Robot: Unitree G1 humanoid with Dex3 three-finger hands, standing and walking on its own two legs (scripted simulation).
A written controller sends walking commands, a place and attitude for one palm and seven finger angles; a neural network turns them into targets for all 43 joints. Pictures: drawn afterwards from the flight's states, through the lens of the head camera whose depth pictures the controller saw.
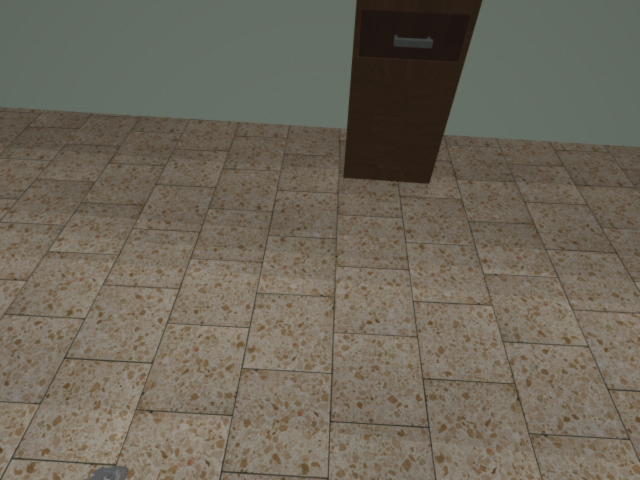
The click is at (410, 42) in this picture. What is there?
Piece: drawer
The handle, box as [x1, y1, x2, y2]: [394, 35, 432, 47]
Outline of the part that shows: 394,35 395,46 431,47 432,39 429,37 427,37 426,39 398,38 396,35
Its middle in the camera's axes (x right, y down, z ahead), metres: +0.34 -0.73 +1.42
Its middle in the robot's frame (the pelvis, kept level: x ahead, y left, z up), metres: +1.56 -0.26 -0.08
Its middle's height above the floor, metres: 0.69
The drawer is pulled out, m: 0.00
